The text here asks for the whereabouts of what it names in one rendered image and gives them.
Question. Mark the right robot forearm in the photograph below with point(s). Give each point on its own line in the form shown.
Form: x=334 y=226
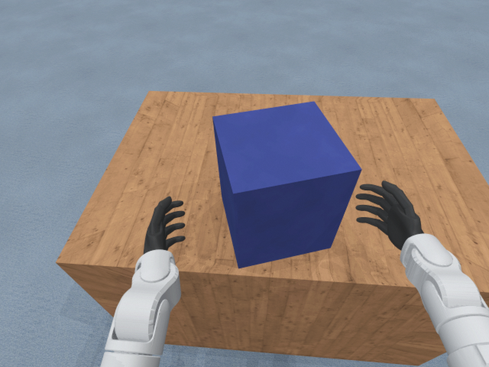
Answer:
x=452 y=300

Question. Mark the robot left hand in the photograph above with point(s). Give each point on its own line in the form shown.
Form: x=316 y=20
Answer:
x=157 y=232

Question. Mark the carton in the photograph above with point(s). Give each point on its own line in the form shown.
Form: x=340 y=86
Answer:
x=286 y=180

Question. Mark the pedestal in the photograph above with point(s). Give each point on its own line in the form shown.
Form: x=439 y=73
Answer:
x=351 y=301

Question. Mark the robot right hand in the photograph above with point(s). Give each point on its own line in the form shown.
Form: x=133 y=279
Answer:
x=399 y=218

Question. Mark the left robot forearm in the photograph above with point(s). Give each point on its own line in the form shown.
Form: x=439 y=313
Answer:
x=139 y=326

